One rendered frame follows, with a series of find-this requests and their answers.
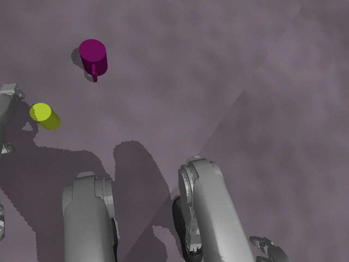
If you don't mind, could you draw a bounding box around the right robot hand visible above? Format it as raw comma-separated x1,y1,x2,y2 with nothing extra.
249,236,292,262

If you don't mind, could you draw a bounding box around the left robot hand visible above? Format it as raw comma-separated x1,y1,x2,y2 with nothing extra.
0,84,25,154

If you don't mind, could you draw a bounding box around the right robot foot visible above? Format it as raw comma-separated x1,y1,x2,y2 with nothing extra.
172,197,203,262

